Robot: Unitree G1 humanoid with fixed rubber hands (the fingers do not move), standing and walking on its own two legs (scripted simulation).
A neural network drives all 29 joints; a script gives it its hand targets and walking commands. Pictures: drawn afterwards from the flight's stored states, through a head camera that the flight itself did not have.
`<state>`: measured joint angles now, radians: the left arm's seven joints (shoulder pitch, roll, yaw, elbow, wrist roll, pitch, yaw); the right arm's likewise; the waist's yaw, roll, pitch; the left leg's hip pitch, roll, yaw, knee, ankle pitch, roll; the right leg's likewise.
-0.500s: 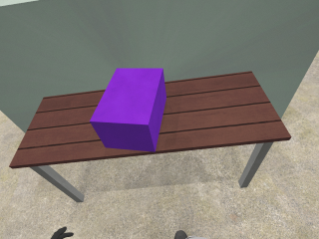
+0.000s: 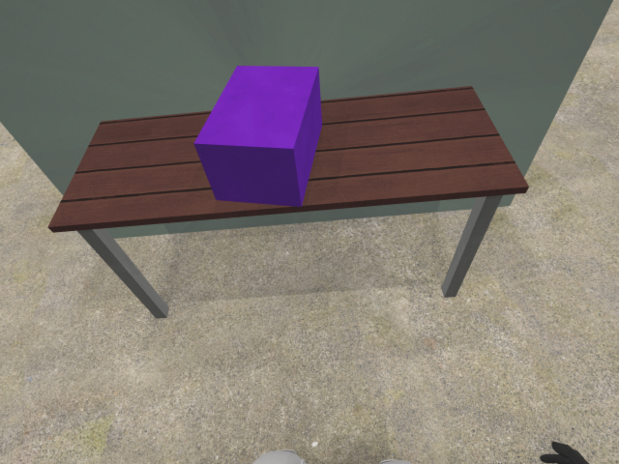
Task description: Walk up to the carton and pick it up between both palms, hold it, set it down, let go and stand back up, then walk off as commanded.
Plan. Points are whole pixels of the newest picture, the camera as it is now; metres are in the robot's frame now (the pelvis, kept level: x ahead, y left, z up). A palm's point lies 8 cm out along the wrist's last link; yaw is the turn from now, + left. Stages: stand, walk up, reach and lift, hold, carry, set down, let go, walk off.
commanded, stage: walk off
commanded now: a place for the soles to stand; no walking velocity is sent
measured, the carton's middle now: (267, 132) +0.87 +0.06 -0.10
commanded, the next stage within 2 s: stand in 1.66 s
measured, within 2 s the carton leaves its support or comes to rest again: neither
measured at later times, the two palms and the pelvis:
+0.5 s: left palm out of the picture -0.09 +0.45 -0.12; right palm out of the picture -0.15 -0.15 -0.10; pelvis -0.17 +0.15 +0.00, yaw +2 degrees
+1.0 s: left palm out of the picture -0.13 +0.40 -0.11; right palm out of the picture -0.13 -0.24 -0.10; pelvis -0.17 +0.09 +0.00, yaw -2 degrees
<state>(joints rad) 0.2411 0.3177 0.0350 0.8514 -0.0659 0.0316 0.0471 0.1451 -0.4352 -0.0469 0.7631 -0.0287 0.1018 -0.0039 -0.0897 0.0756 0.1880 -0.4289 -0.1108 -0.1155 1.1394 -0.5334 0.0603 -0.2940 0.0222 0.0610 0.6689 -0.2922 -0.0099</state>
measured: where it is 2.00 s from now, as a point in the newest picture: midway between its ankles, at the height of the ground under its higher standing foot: outside the picture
